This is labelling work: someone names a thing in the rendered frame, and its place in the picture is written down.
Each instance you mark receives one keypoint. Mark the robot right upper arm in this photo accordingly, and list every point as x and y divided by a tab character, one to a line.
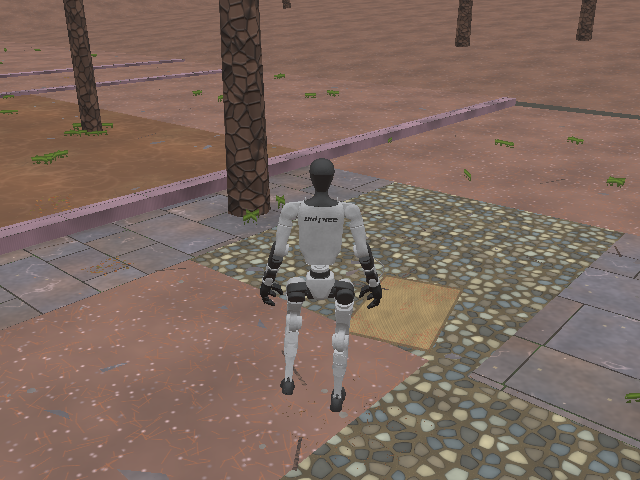
352	212

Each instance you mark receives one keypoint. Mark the robot left upper arm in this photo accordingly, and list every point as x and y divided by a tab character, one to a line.
289	211

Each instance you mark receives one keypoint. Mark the right robot forearm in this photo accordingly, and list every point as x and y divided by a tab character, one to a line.
369	269

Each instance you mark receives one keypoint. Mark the robot right shin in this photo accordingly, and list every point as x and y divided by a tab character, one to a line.
339	367

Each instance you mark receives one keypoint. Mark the right robot hand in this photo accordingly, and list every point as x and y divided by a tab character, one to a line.
376	294

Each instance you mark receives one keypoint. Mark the robot left foot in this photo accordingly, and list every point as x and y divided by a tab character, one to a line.
287	387

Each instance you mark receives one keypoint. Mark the left robot hand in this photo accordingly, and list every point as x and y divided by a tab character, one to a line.
266	290

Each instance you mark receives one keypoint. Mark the left robot forearm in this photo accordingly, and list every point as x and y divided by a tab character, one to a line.
272	267

